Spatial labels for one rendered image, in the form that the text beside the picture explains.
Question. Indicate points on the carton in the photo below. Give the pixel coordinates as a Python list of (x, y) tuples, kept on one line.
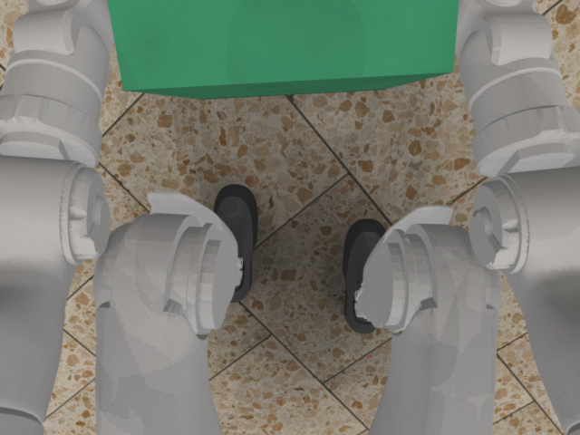
[(217, 49)]

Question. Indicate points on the right robot forearm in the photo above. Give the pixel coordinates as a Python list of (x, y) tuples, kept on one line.
[(514, 89)]

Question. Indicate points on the left robot forearm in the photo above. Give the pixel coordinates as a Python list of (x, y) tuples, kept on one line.
[(55, 81)]

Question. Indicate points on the robot right thigh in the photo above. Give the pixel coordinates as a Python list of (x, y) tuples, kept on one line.
[(428, 283)]

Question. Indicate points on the robot thigh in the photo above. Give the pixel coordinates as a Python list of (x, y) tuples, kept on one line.
[(428, 283), (170, 287)]

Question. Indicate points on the robot left thigh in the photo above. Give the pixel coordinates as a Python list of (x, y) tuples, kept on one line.
[(170, 287)]

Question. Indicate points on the robot left upper arm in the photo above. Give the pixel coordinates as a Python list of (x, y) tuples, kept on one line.
[(53, 216)]

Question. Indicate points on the robot right upper arm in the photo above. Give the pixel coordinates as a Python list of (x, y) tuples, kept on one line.
[(527, 225)]

